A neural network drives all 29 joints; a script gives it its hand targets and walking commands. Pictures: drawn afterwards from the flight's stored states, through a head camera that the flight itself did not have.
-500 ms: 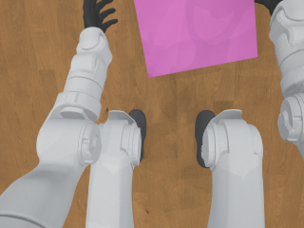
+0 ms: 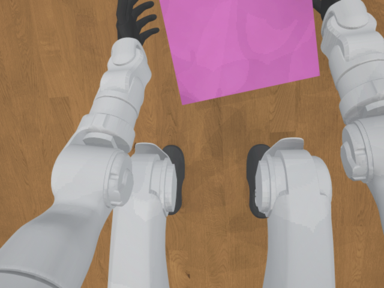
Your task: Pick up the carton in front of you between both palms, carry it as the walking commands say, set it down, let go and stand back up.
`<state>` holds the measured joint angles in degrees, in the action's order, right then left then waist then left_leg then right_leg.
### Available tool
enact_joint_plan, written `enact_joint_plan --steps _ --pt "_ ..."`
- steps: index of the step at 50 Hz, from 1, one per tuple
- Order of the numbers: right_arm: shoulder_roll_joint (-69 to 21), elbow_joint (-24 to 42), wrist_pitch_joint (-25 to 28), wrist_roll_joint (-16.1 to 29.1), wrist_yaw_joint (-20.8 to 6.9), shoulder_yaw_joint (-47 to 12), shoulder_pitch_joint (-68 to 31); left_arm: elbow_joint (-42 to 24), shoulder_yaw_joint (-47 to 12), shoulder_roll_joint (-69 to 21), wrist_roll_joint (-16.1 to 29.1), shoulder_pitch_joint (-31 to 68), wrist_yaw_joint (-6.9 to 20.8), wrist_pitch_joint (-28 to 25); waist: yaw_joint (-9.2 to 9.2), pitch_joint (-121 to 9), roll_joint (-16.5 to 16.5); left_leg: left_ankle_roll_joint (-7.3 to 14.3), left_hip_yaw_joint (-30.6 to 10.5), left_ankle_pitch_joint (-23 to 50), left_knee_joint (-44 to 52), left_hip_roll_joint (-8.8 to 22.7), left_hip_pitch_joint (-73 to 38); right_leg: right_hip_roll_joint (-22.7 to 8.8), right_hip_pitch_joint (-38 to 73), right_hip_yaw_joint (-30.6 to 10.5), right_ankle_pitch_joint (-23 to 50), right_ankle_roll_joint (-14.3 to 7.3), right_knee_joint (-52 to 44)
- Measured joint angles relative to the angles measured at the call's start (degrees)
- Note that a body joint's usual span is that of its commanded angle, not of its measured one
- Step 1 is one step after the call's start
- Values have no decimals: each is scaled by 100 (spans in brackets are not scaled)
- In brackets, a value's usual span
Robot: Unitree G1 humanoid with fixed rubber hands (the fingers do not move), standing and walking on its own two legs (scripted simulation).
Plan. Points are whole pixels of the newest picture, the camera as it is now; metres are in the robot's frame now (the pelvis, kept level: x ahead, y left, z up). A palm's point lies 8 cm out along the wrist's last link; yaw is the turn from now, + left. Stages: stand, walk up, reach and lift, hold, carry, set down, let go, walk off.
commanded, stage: reach and lift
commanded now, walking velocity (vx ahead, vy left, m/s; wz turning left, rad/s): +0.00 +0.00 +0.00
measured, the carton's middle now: (233, 41) +0.50 -0.07 -0.25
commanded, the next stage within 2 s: none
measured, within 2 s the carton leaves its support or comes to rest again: leaves its support in 0.34 s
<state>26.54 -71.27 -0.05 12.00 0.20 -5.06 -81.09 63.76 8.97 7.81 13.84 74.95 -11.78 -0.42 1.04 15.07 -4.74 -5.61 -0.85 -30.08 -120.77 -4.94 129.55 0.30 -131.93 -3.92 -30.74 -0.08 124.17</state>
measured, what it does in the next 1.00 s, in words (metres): rises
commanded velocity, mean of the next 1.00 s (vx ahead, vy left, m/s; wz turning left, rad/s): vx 0.00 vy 0.00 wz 0.00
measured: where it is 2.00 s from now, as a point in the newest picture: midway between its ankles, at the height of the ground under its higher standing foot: (214, 192)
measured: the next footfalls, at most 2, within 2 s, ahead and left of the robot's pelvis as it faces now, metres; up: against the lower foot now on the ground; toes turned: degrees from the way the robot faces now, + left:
none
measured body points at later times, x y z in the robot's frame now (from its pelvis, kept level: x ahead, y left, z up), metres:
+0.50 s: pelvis +0.00 +0.00 +0.00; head +0.32 -0.08 +0.30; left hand +0.52 +0.08 -0.13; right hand +0.53 -0.22 -0.15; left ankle +0.13 +0.13 -0.34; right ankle +0.11 -0.12 -0.34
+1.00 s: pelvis +0.01 +0.01 +0.12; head +0.25 -0.05 +0.50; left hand +0.49 +0.08 +0.05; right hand +0.48 -0.22 +0.05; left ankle +0.13 +0.13 -0.34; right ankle +0.11 -0.12 -0.34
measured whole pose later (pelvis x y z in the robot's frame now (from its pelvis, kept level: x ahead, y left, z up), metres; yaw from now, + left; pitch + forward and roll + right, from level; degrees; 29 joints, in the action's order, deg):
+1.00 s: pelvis +0.01 +0.01 +0.12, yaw -6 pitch +41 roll +3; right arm 6.7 -47.8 -16.7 -10.9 -0.8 18.2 -58.1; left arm 35.0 29.6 -8.0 -8.8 50.5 -8.4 14.9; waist -0.3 -9.2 -2.6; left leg -5.0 -4.6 -30.4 -99.7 -8.6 110.1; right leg 6.0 -112.6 -6.5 -28.1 3.1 100.3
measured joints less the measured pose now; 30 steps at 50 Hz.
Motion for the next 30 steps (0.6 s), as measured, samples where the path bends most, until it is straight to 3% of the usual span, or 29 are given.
enact_joint_plan --steps 3,8,15,20,25,30 --pt "-127 -42 7 -84 39 -10 -145 57 16 -121 -78 168 -4 -31 -32 50 -25 0 -2 44 45 -28 -6 -11 15 -6 33 8 -43" --pt "-209 -322 -55 -241 132 -43 -393 133 524 -261 -383 305 -241 -53 -76 78 -52 -13 -34 75 66 -77 3 -2 12 1 74 15 -77" --pt "-346 -346 -480 -613 170 270 -491 -70 1129 -366 -853 279 -191 319 -106 -3 -49 -119 -149 39 -110 -241 78 -22 -40 60 28 -17 90" --pt "-489 99 -645 -596 196 261 -141 -557 1073 -443 -720 -65 -181 477 -95 -192 -117 -166 -206 -34 -223 -315 82 26 -31 67 -22 18 170" --pt "-623 875 -893 -589 238 302 362 -1459 1025 -614 -558 -785 -226 624 -100 -448 -168 -180 -259 -105 -197 -332 -81 185 119 32 -2 126 70" --pt "-899 1610 -1268 -833 191 699 960 -2267 1281 -947 -860 -1497 -175 897 -140 -913 -74 -139 -272 -162 93 -287 -445 365 443 -37 48 223 -282"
